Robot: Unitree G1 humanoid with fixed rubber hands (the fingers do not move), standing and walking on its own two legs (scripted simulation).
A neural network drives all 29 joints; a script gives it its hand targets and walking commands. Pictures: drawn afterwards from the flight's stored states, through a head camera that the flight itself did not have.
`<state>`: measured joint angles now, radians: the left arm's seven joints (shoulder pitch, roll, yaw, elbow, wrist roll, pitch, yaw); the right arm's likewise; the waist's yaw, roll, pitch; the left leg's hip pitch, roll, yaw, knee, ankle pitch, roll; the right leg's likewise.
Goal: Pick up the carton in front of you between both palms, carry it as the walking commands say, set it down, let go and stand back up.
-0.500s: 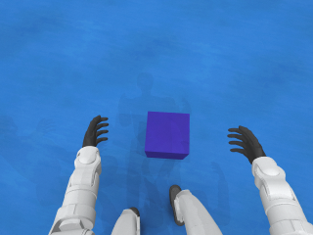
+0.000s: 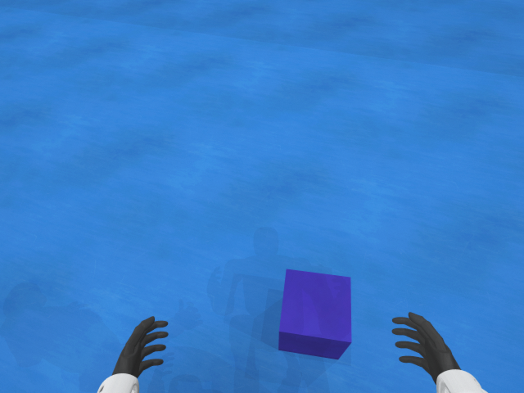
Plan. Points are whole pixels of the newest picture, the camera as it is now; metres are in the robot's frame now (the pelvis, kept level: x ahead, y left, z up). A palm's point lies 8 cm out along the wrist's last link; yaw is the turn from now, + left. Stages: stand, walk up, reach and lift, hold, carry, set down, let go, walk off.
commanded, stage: let go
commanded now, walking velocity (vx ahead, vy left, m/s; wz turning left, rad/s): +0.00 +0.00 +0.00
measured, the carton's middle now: (312, 315) +0.42 -0.13 -0.65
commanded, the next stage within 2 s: stand in 0.40 s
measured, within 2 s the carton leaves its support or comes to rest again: neither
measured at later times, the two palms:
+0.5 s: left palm (136, 384) +0.15 +0.22 -0.08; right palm (474, 377) +0.15 -0.28 -0.08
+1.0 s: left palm out of the picture +0.12 +0.26 -0.09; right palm (494, 384) +0.14 -0.32 -0.11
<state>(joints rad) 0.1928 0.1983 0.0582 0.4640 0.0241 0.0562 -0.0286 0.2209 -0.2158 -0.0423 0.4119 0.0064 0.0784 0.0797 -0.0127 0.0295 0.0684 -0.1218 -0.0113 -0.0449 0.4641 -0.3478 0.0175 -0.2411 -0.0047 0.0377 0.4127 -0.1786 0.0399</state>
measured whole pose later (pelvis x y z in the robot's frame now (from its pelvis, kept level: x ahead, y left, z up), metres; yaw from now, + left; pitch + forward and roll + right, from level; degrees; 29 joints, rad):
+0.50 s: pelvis +0.00 -0.02 +0.00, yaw +0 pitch +0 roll -1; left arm 0.19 0.23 0.02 0.60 0.05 0.05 0.00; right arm 0.23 -0.28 -0.04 0.50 -0.04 0.12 -0.01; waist -0.01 0.05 0.01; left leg -0.14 0.01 -0.05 0.50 -0.37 -0.01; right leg -0.28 0.02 0.03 0.50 -0.23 0.01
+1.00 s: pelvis +0.02 -0.04 -0.01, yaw +2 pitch +0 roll +0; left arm 0.15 0.31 0.05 0.83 0.04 0.01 0.01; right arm 0.23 -0.37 -0.03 0.73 -0.04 0.01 -0.03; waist 0.01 0.05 0.01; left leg -0.11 0.01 -0.09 0.50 -0.39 -0.03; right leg -0.27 0.01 -0.01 0.55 -0.29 -0.01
